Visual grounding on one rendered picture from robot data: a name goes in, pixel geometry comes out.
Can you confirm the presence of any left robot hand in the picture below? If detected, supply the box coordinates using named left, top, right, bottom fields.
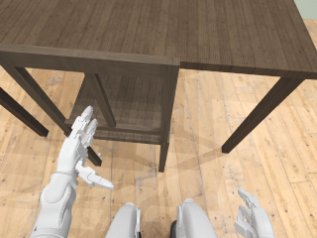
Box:
left=56, top=105, right=115, bottom=189

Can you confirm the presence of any table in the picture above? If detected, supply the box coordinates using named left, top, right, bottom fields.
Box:
left=0, top=0, right=317, bottom=154

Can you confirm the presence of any left robot thigh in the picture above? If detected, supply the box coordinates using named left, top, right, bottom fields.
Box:
left=105, top=205, right=142, bottom=238

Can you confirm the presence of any right robot hand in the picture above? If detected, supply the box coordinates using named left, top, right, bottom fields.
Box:
left=234, top=188, right=275, bottom=238

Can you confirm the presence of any left robot shin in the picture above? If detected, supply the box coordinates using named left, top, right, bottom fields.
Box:
left=125, top=202, right=139, bottom=238

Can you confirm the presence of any left robot forearm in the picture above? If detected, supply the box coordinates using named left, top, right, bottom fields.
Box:
left=30, top=173, right=78, bottom=238

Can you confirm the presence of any chair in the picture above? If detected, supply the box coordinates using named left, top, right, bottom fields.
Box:
left=0, top=43, right=180, bottom=173

